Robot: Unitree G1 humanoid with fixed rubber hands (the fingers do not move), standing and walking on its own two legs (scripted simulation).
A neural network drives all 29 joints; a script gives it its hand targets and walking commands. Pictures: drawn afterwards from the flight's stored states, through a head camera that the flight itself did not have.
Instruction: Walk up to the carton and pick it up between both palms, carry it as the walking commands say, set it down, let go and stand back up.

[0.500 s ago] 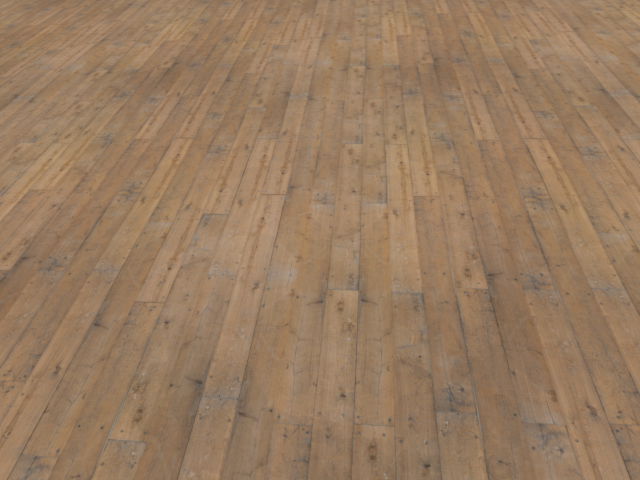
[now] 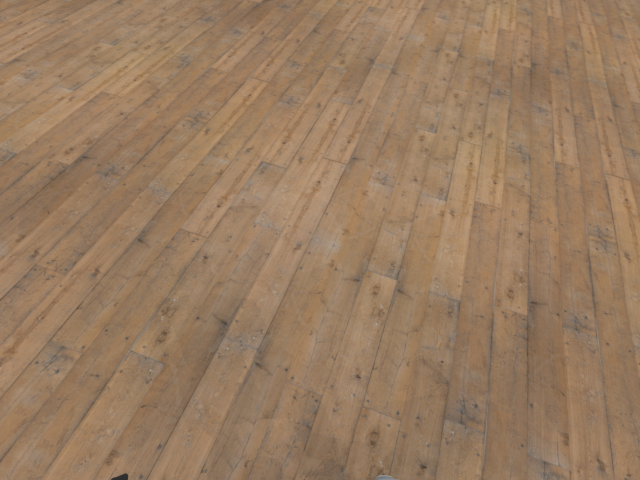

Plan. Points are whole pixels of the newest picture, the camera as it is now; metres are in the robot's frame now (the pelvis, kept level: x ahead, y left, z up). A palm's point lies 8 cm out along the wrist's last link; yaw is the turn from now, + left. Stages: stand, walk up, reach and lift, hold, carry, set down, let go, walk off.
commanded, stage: walk up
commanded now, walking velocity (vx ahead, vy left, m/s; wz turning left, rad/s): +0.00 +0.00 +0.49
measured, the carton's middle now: out of the picture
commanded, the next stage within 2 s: none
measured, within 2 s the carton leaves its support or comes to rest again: neither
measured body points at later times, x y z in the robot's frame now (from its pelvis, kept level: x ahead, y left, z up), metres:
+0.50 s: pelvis -0.01 -0.06 +0.00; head +0.02 -0.07 +0.45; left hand +0.01 +0.23 -0.11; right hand +0.17 -0.28 -0.14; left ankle -0.07 +0.07 -0.68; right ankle +0.00 -0.15 -0.74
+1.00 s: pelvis -0.02 -0.04 +0.00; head +0.01 +0.01 +0.45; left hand -0.02 +0.27 -0.13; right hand +0.17 -0.26 -0.11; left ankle -0.07 +0.05 -0.74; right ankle +0.04 -0.18 -0.69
